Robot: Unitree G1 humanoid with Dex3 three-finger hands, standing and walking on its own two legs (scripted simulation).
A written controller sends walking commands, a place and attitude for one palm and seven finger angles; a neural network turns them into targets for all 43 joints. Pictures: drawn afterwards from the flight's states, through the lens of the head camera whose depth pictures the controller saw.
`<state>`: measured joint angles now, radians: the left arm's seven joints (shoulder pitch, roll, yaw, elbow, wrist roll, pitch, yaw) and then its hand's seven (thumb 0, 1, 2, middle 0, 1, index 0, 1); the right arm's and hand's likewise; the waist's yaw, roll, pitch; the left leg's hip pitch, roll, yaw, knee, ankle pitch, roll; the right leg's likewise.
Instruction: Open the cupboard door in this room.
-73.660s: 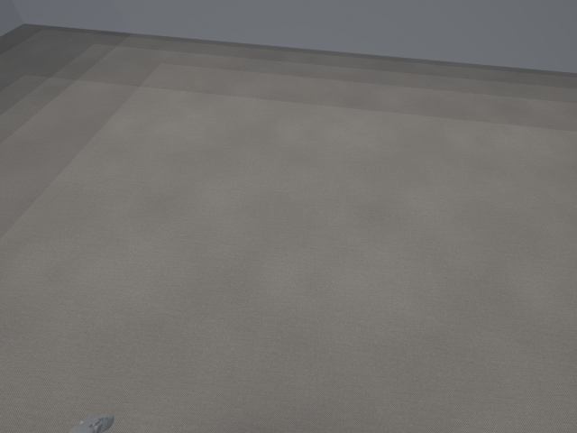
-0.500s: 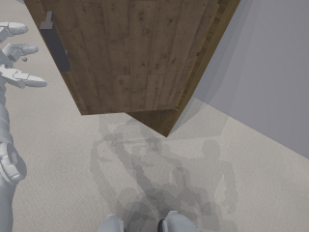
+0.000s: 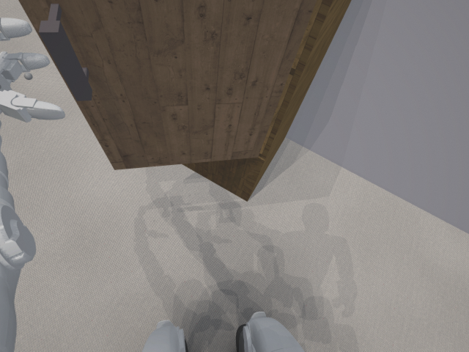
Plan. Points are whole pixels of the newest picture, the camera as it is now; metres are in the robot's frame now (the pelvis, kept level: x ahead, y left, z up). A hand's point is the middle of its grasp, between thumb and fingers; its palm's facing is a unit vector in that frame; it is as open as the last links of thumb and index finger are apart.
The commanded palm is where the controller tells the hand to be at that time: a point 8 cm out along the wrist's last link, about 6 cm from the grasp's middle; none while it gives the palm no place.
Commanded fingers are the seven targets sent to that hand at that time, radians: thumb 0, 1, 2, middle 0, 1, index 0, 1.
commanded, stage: slide the fingers in behind the handle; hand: left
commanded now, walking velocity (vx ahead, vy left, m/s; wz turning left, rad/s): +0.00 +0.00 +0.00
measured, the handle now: (70, 55) +0.57 +0.21 +0.11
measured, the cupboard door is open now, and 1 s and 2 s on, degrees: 39 39 39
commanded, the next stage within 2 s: close the thumb around the handle in 1.58 s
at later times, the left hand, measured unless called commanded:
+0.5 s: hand (46, 79) +0.52 +0.23 +0.11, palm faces +0.04 -1.00 +0.01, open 14.0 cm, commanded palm +0.50 +0.27 +0.11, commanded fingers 0.00 -0.50 0.30 -0.30 -1.20 -0.30 -1.20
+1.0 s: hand (68, 79) +0.52 +0.20 +0.11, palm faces +0.05 -1.00 +0.01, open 13.9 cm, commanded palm +0.50 +0.24 +0.11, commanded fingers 0.00 -0.50 0.30 -0.30 -1.20 -0.30 -1.20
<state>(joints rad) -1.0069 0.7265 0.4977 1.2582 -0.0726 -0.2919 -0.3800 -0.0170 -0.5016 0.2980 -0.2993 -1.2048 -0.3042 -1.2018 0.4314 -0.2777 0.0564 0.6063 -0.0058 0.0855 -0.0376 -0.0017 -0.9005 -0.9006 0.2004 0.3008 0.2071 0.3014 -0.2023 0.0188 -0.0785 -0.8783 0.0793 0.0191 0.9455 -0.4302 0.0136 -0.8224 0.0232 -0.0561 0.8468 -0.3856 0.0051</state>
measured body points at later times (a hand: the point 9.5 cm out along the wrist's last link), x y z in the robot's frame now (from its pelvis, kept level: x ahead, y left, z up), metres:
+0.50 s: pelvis +0.00 +0.00 +0.00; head +0.13 +0.03 +0.43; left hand +0.51 +0.29 +0.11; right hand +0.00 -0.27 -0.10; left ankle +0.00 +0.11 -0.69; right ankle +0.00 -0.13 -0.69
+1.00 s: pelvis +0.00 +0.00 +0.00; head +0.12 +0.02 +0.43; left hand +0.51 +0.26 +0.11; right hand -0.01 -0.26 -0.10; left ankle +0.00 +0.11 -0.69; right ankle +0.00 -0.13 -0.69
